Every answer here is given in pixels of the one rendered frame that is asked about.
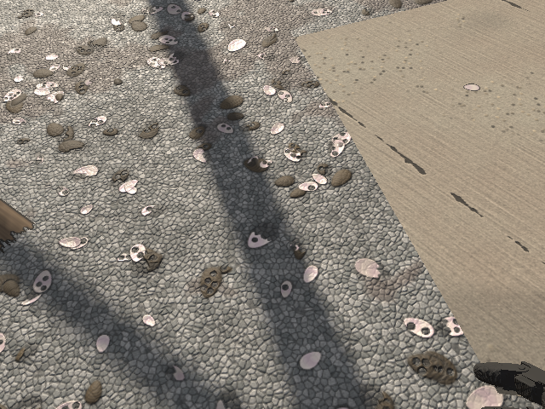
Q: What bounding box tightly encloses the right robot hand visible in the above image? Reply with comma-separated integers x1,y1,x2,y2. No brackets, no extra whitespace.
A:
473,361,545,409

